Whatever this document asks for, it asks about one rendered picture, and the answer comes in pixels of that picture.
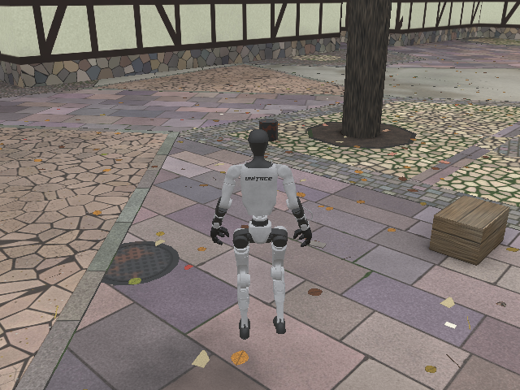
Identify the left robot forearm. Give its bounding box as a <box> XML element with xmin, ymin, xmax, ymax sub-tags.
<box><xmin>212</xmin><ymin>197</ymin><xmax>228</xmax><ymax>229</ymax></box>

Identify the robot right hand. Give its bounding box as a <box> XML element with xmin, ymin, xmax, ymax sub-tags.
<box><xmin>293</xmin><ymin>227</ymin><xmax>312</xmax><ymax>247</ymax></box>

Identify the right robot forearm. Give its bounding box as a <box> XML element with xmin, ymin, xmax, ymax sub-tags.
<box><xmin>292</xmin><ymin>197</ymin><xmax>310</xmax><ymax>231</ymax></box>

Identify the right robot upper arm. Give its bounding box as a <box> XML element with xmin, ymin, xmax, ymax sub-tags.
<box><xmin>275</xmin><ymin>164</ymin><xmax>299</xmax><ymax>210</ymax></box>

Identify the robot left foot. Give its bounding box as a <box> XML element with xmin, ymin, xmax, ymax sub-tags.
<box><xmin>239</xmin><ymin>319</ymin><xmax>250</xmax><ymax>340</ymax></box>

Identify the robot left thigh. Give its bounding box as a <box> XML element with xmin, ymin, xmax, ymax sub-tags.
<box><xmin>233</xmin><ymin>228</ymin><xmax>250</xmax><ymax>288</ymax></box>

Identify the left robot upper arm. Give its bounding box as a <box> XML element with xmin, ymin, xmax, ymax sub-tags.
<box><xmin>219</xmin><ymin>164</ymin><xmax>242</xmax><ymax>209</ymax></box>

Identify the robot left hand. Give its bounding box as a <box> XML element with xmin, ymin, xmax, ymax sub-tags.
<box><xmin>210</xmin><ymin>227</ymin><xmax>229</xmax><ymax>245</ymax></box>

